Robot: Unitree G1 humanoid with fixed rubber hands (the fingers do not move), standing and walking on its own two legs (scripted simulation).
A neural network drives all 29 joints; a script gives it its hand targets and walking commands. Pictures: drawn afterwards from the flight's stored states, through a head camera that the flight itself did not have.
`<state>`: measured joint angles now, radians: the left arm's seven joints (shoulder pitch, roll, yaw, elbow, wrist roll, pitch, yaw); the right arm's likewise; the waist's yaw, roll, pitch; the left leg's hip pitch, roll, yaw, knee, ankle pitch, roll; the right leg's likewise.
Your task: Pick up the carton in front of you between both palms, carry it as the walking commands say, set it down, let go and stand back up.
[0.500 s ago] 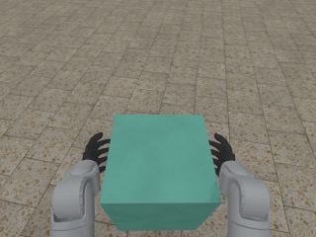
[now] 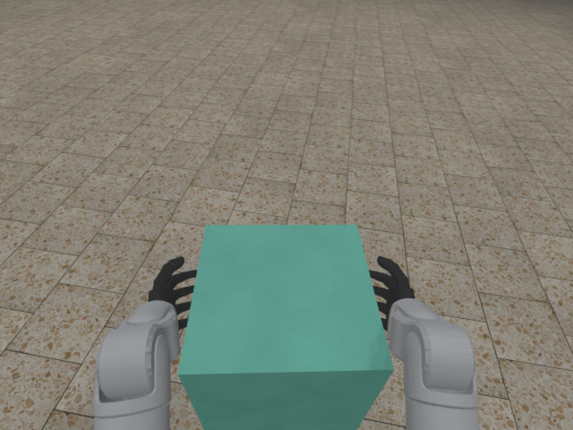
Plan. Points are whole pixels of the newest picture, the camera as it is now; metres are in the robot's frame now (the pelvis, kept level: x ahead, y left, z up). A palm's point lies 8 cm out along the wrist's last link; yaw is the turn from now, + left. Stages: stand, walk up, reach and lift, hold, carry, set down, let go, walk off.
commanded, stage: carry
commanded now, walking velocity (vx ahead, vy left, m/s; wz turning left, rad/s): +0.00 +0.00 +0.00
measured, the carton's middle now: (281, 335) +0.27 +0.00 +0.02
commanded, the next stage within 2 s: hold in 1.62 s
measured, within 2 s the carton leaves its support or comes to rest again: neither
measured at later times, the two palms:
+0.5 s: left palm (157, 326) +0.25 +0.15 +0.09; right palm (401, 326) +0.24 -0.14 +0.09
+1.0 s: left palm (162, 359) +0.22 +0.15 +0.05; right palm (400, 359) +0.22 -0.15 +0.05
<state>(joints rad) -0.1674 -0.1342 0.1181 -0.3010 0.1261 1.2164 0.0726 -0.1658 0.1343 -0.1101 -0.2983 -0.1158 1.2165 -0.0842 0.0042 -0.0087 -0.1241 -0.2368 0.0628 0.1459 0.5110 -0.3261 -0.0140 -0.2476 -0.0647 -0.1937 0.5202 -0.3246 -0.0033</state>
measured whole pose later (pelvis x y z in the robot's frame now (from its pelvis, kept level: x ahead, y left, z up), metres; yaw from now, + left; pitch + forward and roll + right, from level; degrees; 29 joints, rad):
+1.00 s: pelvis -0.04 +0.00 +0.00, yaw +0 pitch +2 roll +0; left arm -0.12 -0.13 0.11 -0.01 0.19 0.90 0.03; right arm -0.12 0.13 -0.11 -0.02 -0.20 0.91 -0.03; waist 0.00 0.00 -0.11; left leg -0.26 0.06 0.15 0.49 -0.26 0.00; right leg -0.27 -0.06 -0.19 0.49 -0.25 -0.02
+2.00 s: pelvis -0.08 +0.01 +0.01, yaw -5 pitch -9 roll +0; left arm -0.24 -0.15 0.19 0.22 0.26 0.72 -0.01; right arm -0.22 0.14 -0.18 0.18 -0.26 0.74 -0.01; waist 0.00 0.01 0.07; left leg -0.05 0.01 0.03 0.40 -0.21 0.00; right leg -0.08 -0.01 -0.06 0.39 -0.16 -0.02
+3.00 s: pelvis -0.08 +0.01 -0.01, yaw -3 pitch +5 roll +0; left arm -0.51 -0.21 0.49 0.49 0.41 0.37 -0.04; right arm -0.52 0.18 -0.46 0.52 -0.41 0.36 0.06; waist 0.02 0.01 0.14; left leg -0.45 0.00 0.01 0.65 -0.28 0.01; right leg -0.48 0.00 -0.01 0.64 -0.25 -0.02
